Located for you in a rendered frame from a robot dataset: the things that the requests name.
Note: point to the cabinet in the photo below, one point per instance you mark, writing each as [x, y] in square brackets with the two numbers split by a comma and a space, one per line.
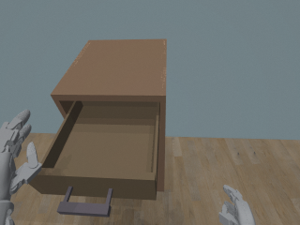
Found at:
[132, 70]

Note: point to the robot right hand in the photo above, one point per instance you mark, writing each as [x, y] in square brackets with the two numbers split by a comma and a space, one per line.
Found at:
[237, 214]

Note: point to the robot left hand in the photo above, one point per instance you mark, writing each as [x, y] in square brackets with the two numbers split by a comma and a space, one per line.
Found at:
[12, 135]

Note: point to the robot left forearm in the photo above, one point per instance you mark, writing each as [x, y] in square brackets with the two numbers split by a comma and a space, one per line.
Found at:
[6, 209]

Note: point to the handle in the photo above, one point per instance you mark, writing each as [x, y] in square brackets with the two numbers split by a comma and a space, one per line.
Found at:
[85, 208]

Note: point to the drawer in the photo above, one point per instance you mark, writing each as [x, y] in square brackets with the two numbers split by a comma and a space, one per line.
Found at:
[102, 145]

